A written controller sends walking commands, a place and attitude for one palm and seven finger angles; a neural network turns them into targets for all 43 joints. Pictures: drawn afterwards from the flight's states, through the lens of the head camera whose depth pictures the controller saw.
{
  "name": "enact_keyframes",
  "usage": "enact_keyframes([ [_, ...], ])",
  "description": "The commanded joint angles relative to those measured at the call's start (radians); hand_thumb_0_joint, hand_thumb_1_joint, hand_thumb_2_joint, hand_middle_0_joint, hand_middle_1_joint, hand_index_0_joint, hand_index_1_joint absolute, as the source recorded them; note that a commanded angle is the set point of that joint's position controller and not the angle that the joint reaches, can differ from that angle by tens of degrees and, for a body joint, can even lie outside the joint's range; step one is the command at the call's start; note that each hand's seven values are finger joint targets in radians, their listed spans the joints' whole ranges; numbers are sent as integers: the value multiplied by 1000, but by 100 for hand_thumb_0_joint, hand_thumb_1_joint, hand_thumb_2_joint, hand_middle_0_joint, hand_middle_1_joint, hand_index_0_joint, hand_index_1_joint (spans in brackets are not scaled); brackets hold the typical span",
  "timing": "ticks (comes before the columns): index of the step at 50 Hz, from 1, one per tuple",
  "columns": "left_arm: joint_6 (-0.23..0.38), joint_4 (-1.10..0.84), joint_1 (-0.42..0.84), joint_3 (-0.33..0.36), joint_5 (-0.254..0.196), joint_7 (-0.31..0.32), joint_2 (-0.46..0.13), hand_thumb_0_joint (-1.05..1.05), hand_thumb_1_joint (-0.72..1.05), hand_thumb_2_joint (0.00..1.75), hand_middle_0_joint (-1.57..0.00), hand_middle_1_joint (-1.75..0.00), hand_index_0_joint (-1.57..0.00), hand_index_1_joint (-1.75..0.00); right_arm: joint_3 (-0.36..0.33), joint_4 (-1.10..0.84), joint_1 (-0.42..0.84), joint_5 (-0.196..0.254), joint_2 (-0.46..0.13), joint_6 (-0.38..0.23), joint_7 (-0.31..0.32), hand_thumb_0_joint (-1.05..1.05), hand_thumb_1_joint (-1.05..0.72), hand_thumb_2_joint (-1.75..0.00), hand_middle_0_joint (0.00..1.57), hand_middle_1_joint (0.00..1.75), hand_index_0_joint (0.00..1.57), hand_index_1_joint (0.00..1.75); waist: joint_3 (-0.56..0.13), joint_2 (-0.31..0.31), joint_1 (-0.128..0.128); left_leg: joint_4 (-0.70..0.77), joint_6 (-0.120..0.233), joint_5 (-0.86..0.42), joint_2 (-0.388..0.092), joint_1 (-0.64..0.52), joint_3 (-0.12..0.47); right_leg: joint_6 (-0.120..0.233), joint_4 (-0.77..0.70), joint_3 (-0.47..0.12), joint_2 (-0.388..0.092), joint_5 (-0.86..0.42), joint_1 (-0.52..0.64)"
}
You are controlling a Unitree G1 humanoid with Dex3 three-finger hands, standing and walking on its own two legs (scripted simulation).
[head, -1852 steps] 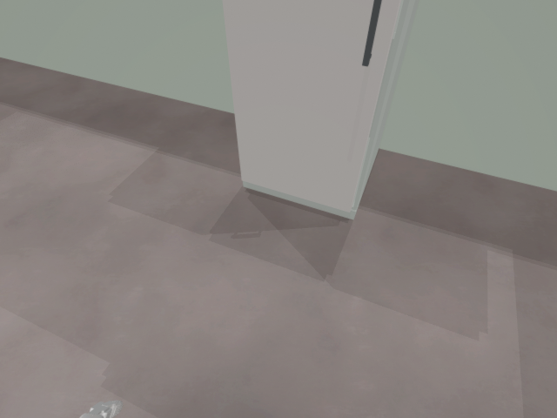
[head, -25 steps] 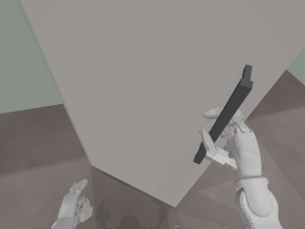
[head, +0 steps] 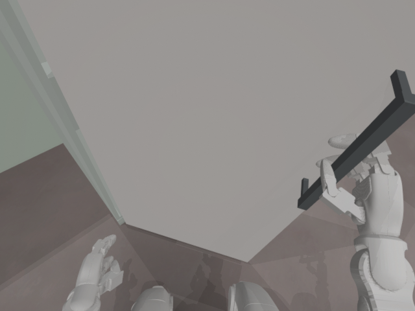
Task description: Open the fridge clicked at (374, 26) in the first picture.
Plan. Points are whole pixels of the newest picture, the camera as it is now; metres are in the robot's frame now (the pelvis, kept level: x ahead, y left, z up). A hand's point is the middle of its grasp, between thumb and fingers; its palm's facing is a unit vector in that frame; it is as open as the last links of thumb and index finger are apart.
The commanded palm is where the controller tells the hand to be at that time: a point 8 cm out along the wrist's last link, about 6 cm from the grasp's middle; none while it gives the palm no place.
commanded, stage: walk backward, drawing the door open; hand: right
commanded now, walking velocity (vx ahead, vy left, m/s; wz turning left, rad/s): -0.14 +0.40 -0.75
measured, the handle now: (339, 156) +0.33 -0.15 +0.17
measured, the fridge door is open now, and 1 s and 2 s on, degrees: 57 79 69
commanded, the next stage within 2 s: stop walking and hold the door back in 0.42 s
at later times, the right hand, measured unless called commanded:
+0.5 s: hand (284, 276) +0.16 -0.05 +0.16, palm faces +0.60 +0.73 -0.31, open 6.3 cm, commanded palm +0.10 -0.08 +0.16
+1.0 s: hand (273, 289) +0.14 -0.04 +0.17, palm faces +0.70 +0.67 -0.25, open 5.5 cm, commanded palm +0.09 -0.08 +0.15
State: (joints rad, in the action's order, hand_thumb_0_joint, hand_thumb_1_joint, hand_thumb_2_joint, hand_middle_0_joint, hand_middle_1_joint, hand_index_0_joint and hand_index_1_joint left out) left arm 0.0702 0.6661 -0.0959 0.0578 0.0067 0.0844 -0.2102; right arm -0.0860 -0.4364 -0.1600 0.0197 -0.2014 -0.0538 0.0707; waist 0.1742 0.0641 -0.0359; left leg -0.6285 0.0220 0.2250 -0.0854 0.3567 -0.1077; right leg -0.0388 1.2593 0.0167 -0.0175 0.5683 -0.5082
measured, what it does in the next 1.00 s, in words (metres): steps to the left, turning right: right foot, then left foot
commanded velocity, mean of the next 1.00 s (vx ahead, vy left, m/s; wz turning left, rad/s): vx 0.01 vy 0.03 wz -0.37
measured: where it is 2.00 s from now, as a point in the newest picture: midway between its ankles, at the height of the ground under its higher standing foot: outside the picture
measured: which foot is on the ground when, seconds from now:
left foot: down 0.00-0.12, up 0.14-0.44, down 0.46-1.00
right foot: up 0.00-0.10, down 0.12-0.46, up 0.48-1.00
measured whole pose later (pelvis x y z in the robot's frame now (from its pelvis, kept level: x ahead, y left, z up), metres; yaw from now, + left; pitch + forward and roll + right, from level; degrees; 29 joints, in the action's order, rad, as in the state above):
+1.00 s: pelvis -0.09 +0.34 +0.02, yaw -30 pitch +0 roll -4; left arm 0.01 0.65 -0.11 0.01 -0.02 0.07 -0.28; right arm -0.18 0.50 0.46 0.01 -0.35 -0.20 0.09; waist 0.04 -0.05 0.00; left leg -0.33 0.06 0.07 -0.10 0.34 -0.19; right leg 0.02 0.68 0.08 0.04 0.49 -0.26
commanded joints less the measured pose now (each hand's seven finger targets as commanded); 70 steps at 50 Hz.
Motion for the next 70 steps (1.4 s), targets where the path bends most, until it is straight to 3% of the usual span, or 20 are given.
enact_keyframes([
  [1,50,-216,72,-10,9,7,-17,0,90,90,-20,-30,-20,-30,-71,-353,155,5,-136,-150,-3,0,-90,-90,45,140,45,140,-362,-323,35,259,128,-152,-170,-227,44,25,-324,95,-6,47,133],
  [4,79,-218,-16,-9,9,14,-38,0,90,90,-20,-30,-20,-30,-18,-363,178,7,-107,-140,-2,0,-90,-90,45,140,45,140,-353,-153,0,119,83,-93,-116,-69,17,45,-779,102,-27,-111,350],
  [5,86,-219,-57,-5,10,14,-53,0,90,90,-20,-30,-20,-30,7,-363,204,4,-97,-147,-6,0,-90,-90,45,140,45,140,-336,-18,-37,-80,42,-24,-93,126,-21,60,-943,-40,-144,-279,538],
  [7,82,-221,-56,8,46,6,-118,0,90,90,-20,-30,-20,-30,5,-350,227,-42,-126,-188,-5,0,-90,-90,45,140,45,140,-338,172,4,-454,-65,288,19,416,134,230,-983,-683,-596,-877,688],
  [8,71,-223,-46,19,43,3,-129,0,90,90,-20,-30,-20,-30,-29,-299,224,-56,-143,-200,-2,0,-90,-90,45,140,45,140,-353,110,13,-552,-73,278,19,414,186,290,-956,-662,-616,-1004,689],
  [13,81,-167,-11,23,14,-24,-108,0,90,90,-20,-30,-20,-30,-17,-357,190,-28,-110,-138,-13,0,-90,-90,45,140,45,140,-279,199,30,-364,-72,46,56,226,120,110,-892,-171,-297,-740,476],
  [20,99,-177,10,23,-14,-30,-99,0,90,90,-20,-30,-20,-30,-135,-294,129,6,-174,-138,19,0,-90,-90,45,140,45,140,-302,298,25,73,-112,132,139,-127,15,115,-862,-201,-230,-493,291],
  [22,94,-169,-1,11,-21,-31,-67,0,90,90,-20,-30,-20,-30,-192,-299,121,7,-228,-143,28,0,-90,-90,45,140,45,140,-324,88,34,323,-106,-53,74,-273,31,57,-681,-133,-97,-280,198],
  [24,80,-194,56,0,-25,-21,-18,0,90,90,-20,-30,-20,-30,-291,-337,87,11,-340,-123,49,0,-90,-90,45,140,45,140,-369,-329,55,326,65,-239,-260,-266,303,8,-132,-12,53,111,-37],
  [27,69,-153,72,6,1,6,-55,0,90,90,-20,-30,-20,-30,-272,-118,65,18,-277,-104,40,0,-90,-90,45,140,45,140,-311,-287,39,297,130,-90,-280,-159,322,-4,207,-84,-7,-18,-98],
  [31,38,-144,56,-17,-6,22,-86,0,90,90,-20,-30,-20,-30,-289,99,281,32,-291,-131,83,0,-90,-90,45,140,45,140,-365,-212,38,241,88,-429,-264,-314,209,-8,-14,-70,4,-117,-69],
  [43,-31,-113,1,-13,-21,-4,-164,0,90,90,-20,-30,-20,-30,-302,601,869,22,-468,-189,80,0,-90,-90,45,140,45,140,-392,-201,74,490,-11,183,-280,-368,308,47,-516,36,57,-109,83],
  [49,-31,-102,-44,-9,-23,-11,-158,0,90,90,-20,-30,-20,-30,-276,792,1104,1,-497,-224,61,0,-90,-90,45,140,45,140,-458,-229,57,513,57,457,-253,-290,256,80,-642,94,65,-39,200],
  [52,-27,-74,-113,-3,-26,-12,-171,0,90,90,-20,-30,-20,-30,-264,877,1236,-7,-517,-228,41,0,-90,-90,45,140,45,140,-495,-166,-1,382,-5,369,-141,-138,122,108,-861,117,60,-132,462],
  [53,-16,-77,-132,-7,-30,-7,-180,0,90,90,-20,-30,-20,-30,-223,886,1288,1,-488,-236,28,0,-90,-90,45,140,45,140,-474,4,-26,202,-37,324,-57,-14,44,134,-974,64,12,-112,576],
  [54,0,-90,-113,-10,-24,2,-202,0,90,90,-20,-30,-20,-30,-203,915,1346,0,-470,-245,19,0,-90,-90,45,140,45,140,-393,268,-30,-116,-82,249,102,145,-66,198,-1119,-207,-178,60,564],
  [55,25,-103,-74,-20,-27,2,-204,0,90,90,-20,-30,-20,-30,-217,948,1413,5,-479,-225,27,0,-90,-90,45,140,45,140,-337,327,4,-484,-45,272,127,202,65,280,-1141,-478,-370,148,369],
  [56,29,-95,-52,-14,-34,-2,-191,0,90,90,-20,-30,-20,-30,-233,992,1417,-13,-493,-208,23,0,-90,-90,45,140,45,140,-290,192,54,-647,-28,217,105,222,150,293,-1141,-396,-365,6,269],
  [60,-5,-25,-157,-6,-56,5,-227,0,90,90,-20,-30,-20,-30,-199,1238,1408,-32,-487,-182,12,0,-90,-90,45,140,45,140,-272,-50,28,-652,-53,40,38,408,150,240,-1064,-340,-297,54,389],
  [70,-2,9,-220,-19,-44,32,-221,0,90,90,-20,-30,-20,-30,-188,1229,1428,-14,-510,-186,-25,0,-90,-90,45,140,45,140,-409,162,30,131,-44,128,103,-106,-32,160,-797,-69,-217,-575,396],
])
